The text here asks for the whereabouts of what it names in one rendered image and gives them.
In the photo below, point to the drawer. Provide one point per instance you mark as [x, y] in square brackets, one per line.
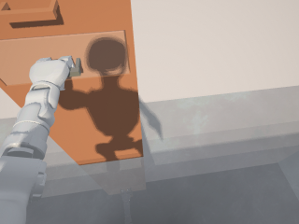
[100, 53]

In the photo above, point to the robot left forearm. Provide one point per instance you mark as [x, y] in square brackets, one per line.
[28, 138]

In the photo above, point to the cabinet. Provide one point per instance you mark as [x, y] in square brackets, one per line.
[97, 118]

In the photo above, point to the robot left hand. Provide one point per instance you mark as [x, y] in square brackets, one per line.
[52, 71]

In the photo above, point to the handle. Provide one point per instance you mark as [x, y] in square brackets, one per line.
[28, 14]
[75, 71]

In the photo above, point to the left robot upper arm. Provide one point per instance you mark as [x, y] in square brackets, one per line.
[22, 181]

